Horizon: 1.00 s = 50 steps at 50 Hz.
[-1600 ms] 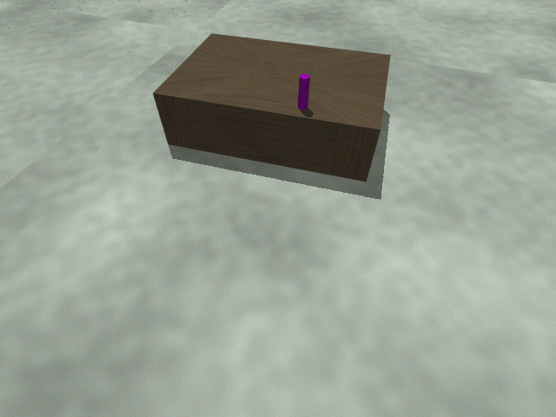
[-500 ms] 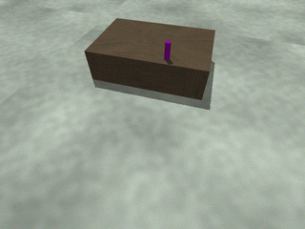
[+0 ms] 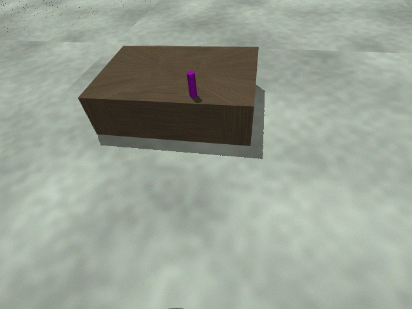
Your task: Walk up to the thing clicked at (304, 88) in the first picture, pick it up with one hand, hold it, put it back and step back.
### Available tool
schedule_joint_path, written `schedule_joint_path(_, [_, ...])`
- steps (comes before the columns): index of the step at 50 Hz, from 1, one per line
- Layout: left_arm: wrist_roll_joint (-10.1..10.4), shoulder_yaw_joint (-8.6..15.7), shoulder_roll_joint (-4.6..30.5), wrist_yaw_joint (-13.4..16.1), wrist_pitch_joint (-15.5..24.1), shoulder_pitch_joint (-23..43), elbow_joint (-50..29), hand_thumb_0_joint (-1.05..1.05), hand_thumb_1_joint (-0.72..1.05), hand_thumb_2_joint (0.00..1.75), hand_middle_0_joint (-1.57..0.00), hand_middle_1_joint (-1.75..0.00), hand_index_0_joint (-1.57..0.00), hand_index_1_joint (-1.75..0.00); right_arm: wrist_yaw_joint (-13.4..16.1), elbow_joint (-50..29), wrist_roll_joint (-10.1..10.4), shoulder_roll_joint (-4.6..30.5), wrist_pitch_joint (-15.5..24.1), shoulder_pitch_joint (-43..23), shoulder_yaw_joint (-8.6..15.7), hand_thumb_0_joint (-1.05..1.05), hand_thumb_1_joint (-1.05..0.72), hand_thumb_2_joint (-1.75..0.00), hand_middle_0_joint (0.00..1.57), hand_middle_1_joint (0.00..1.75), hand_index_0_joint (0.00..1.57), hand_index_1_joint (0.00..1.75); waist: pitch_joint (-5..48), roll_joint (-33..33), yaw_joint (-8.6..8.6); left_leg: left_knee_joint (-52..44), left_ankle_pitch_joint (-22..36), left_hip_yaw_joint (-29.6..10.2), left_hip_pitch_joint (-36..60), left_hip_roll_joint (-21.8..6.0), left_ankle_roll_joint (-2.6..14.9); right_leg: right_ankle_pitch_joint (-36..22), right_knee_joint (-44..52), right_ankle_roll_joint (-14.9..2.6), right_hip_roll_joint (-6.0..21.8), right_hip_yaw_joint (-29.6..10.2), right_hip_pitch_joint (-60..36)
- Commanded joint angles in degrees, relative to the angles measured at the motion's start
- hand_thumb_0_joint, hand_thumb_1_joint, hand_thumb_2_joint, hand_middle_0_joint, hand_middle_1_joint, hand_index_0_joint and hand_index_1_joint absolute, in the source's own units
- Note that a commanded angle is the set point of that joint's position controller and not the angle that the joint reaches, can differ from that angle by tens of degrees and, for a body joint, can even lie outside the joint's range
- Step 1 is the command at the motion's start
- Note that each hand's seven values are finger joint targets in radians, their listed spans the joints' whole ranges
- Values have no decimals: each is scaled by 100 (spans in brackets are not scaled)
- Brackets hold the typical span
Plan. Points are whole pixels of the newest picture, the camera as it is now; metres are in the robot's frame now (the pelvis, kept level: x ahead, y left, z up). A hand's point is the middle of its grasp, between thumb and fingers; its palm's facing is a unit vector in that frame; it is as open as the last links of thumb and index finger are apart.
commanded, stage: walk up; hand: left
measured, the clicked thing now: (192, 84) +1.39 +0.19 -0.36
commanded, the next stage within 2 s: none
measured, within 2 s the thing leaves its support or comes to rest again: neither
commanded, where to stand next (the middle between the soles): +0.96 +0.02 m, yaw -5 degrees
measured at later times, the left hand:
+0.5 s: hand (103, 239) +0.31 +0.31 -0.14, palm faces -0.12 -0.93 -0.35, open 7.4 cm
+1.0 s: hand (132, 169) +0.53 +0.28 -0.12, palm faces -0.10 -0.91 -0.40, open 7.4 cm
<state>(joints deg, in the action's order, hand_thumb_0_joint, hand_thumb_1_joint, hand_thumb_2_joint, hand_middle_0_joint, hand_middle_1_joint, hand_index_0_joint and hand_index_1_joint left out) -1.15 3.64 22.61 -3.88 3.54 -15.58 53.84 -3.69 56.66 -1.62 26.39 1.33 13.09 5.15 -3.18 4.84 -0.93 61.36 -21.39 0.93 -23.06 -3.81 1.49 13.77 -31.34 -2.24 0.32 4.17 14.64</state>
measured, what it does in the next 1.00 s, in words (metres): walks ahead: left foot, then right foot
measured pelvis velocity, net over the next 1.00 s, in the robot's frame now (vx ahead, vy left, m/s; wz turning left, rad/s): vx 0.46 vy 0.01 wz -0.07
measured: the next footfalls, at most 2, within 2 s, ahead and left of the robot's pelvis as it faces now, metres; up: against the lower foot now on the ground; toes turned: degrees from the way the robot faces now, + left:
left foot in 0.30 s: +0.30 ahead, +0.15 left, +0.00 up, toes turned +4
right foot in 0.70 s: +0.50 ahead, -0.13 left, +0.00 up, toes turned -9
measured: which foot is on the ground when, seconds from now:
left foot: up 0.00-0.28, down 0.30-0.72, up 0.74-1.00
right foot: down 0.00-0.32, up 0.34-0.68, down 0.70-1.00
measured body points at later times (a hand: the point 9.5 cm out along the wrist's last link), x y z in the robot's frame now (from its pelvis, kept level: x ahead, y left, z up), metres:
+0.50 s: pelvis +0.24 +0.04 +0.01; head +0.26 +0.05 +0.45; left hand +0.32 +0.36 -0.11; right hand +0.31 -0.28 -0.09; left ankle +0.26 +0.15 -0.73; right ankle +0.23 -0.11 -0.67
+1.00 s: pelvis +0.46 +0.01 +0.00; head +0.48 -0.01 +0.45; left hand +0.54 +0.33 -0.09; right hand +0.52 -0.32 -0.12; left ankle +0.55 +0.15 -0.70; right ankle +0.46 -0.12 -0.73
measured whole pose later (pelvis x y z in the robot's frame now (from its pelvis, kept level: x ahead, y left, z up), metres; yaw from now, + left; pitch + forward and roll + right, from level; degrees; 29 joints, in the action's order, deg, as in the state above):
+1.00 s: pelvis +0.46 +0.01 +0.00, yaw -4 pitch -1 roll -1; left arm -0.9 2.3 23.4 -3.0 5.2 -17.6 49.0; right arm -4.9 49.6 -1.3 24.5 2.3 15.3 3.9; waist -4.1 3.1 -1.4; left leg 45.1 -17.3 1.0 -27.9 -6.2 0.5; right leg 15.7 -29.6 -1.5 2.1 5.0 12.8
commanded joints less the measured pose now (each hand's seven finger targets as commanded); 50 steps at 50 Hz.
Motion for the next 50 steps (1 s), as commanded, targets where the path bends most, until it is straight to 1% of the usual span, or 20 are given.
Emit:
schedule_joint_path(1, [81,419,1716,146,251,157,-536,0,90,90,-20,-30,-20,-30,-117,-472,12,1002,97,290,267,0,-90,-90,20,30,20,30,-270,-1312,115,-582,671,-241,-674,-360,-136,2205,2400,-825,1355,-1908,118])
schedule_joint_path(7, [38,463,1791,134,313,-316,-670,0,90,90,-20,-30,-20,-30,-202,-1045,-61,809,174,-769,243,0,-90,-90,20,30,20,30,-283,-893,-263,-2244,1022,-69,-887,-367,-215,1449,2163,-883,1352,-1580,-625])
schedule_joint_path(11, [51,414,1769,152,280,-372,-703,0,90,90,-20,-30,-20,-30,-193,-1126,-32,701,288,-917,258,0,-90,-90,20,30,20,30,-187,-914,-277,-2859,1078,246,-199,-141,-129,30,1625,-858,1287,-1193,-716])
schedule_joint_path(13, [65,371,1764,177,260,-226,-766,0,90,90,-20,-30,-20,-30,-143,-1038,-19,746,332,-417,296,0,-90,-90,20,30,20,30,56,-812,73,-3162,1181,419,804,63,-15,-1052,877,-728,1226,-936,-416])
schedule_joint_path(14, [91,295,1583,194,238,-286,-781,0,90,90,-20,-30,-20,-30,-80,-869,-66,857,370,133,361,0,-90,-90,20,30,20,30,413,-429,352,-3486,969,554,1693,301,93,-1818,-252,-581,839,-517,-273])
schedule_joint_path(15, [127,167,1237,229,208,-500,-855,0,90,90,-20,-30,-20,-30,-1,-679,-183,1267,408,1110,511,0,-90,-90,20,30,20,30,1049,516,741,-3853,133,-494,2990,-358,475,-1597,-2106,-325,441,-263,586])
schedule_joint_path(16, [235,88,884,253,205,-663,-922,0,90,90,-20,-30,-20,-30,66,-807,-184,1763,436,1327,640,0,-90,-90,20,30,20,30,1143,1442,750,-4510,-707,-3388,3876,-1907,1080,1127,-3359,-17,-586,-293,2424])
schedule_joint_path(17, [146,205,1530,329,203,-332,-863,0,90,90,-20,-30,-20,-30,63,-840,92,1846,401,1212,673,0,-90,-90,20,30,20,30,1155,614,803,-4658,-809,-3739,3429,-2218,1520,1666,-3811,-148,-207,-1074,2399])
schedule_joint_path(19, [204,133,1485,290,227,-386,-738,0,90,90,-20,-30,-20,-30,132,-1051,160,1345,381,594,446,0,-90,-90,20,30,20,30,444,-9,432,-4511,459,-2066,2573,-1686,1184,884,-3751,-100,167,-1193,2323])
schedule_joint_path(22, [185,163,1317,165,167,-587,-596,0,90,90,-20,-30,-20,-30,139,-1134,164,1074,455,325,278,0,-90,-90,20,30,20,30,155,300,188,-4596,1749,-915,1708,-1328,1083,555,-2995,55,395,-920,1770])
schedule_joint_path(27, [85,161,1147,-17,134,115,-834,0,90,90,-20,-30,-20,-30,103,-1259,98,1227,487,360,289,0,-90,-90,20,30,20,30,-90,383,289,-4660,1896,-295,1648,-1230,1226,51,-1259,186,581,-340,1652])
schedule_joint_path(33, [64,310,1177,-23,161,-71,-589,0,90,90,-20,-30,-20,-30,79,-1401,153,1165,374,160,238,0,-90,-90,20,30,20,30,155,-71,-88,-3626,942,147,594,-842,755,-738,-157,2,72,236,-425])
schedule_joint_path(34, [56,394,1341,29,193,-413,-519,0,90,90,-20,-30,-20,-30,88,-1414,143,1012,367,250,162,0,-90,-90,20,30,20,30,401,-423,-304,-2803,1480,282,371,-678,605,-419,-29,-120,4,154,-1197])
schedule_joint_path(35, [27,523,1632,101,241,-959,-420,0,90,90,-20,-30,-20,-30,88,-1464,138,761,381,403,57,0,-90,-90,20,30,20,30,663,-1260,-602,-1292,1371,623,-323,-259,402,379,354,-337,429,-600,-2052])
schedule_joint_path(36, [27,650,2205,196,293,-1425,-499,0,90,90,-20,-30,-20,-30,88,-1563,152,429,364,662,-62,0,-90,-90,20,30,20,30,1001,-2333,-653,336,-777,565,-1344,463,135,1039,1253,-908,2138,-3452,-2632])
schedule_joint_path(37, [130,606,2308,196,279,-1202,-550,0,90,90,-20,-30,-20,-30,142,-1451,151,1066,294,460,102,0,-90,-90,20,30,20,30,921,-1607,-631,907,-1065,-107,-1561,265,102,1496,1640,-1528,2614,-4573,-2211])
schedule_joint_path(39, [193,519,2028,251,271,-453,-726,0,90,90,-20,-30,-20,-30,175,-1275,219,1069,266,330,112,0,-90,-90,20,30,20,30,256,-994,-384,947,-381,-555,-1522,-142,99,1302,1664,-1458,2240,-3314,-1263])
schedule_joint_path(41, [135,412,1763,256,263,-182,-772,0,90,90,-20,-30,-20,-30,112,-1099,173,974,234,564,107,0,-90,-90,20,30,20,30,2,-1202,-62,188,-100,-518,-1043,-300,51,1065,1730,-1119,1766,-2310,-418])
schedule_joint_path(43, [98,375,1694,243,304,-22,-854,0,90,90,-20,-30,-20,-30,30,-919,114,930,187,843,151,0,-90,-90,20,30,20,30,40,-1270,73,-372,179,-291,-660,-263,-54,678,1677,-1054,1454,-1548,-71])
schedule_joint_path(50, [61,425,1827,189,338,-200,-885,0,90,90,-20,-30,-20,-30,-129,-1165,36,786,272,-2,208,0,-90,-90,20,30,20,30,110,-1218,-162,-2339,744,164,-288,-153,-121,986,1506,-998,1429,-1119,-171])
